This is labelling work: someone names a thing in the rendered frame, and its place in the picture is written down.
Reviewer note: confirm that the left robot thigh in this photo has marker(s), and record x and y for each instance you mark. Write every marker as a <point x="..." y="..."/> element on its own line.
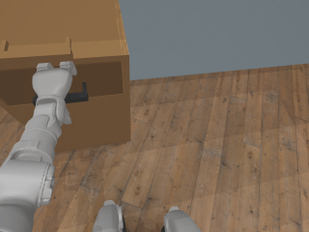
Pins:
<point x="109" y="219"/>

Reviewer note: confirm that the drawer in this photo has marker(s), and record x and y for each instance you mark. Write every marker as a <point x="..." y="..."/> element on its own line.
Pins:
<point x="102" y="79"/>

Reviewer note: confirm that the left robot forearm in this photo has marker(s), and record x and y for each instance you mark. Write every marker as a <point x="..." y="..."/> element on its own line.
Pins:
<point x="38" y="141"/>

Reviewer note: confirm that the robot thigh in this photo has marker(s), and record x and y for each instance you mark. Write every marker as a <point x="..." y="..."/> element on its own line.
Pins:
<point x="179" y="221"/>
<point x="109" y="219"/>

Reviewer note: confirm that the right robot thigh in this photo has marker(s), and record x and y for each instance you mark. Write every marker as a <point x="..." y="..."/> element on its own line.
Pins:
<point x="179" y="221"/>

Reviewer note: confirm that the cabinet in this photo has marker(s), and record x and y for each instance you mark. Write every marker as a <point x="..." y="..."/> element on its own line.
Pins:
<point x="94" y="31"/>

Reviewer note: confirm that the robot left hand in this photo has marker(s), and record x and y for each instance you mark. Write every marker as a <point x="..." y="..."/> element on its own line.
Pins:
<point x="54" y="81"/>

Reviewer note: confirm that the robot left upper arm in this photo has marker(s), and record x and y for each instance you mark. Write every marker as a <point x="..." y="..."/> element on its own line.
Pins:
<point x="25" y="185"/>

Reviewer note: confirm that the handle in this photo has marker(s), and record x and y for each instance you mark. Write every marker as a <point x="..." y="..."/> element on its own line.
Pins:
<point x="35" y="56"/>
<point x="72" y="97"/>

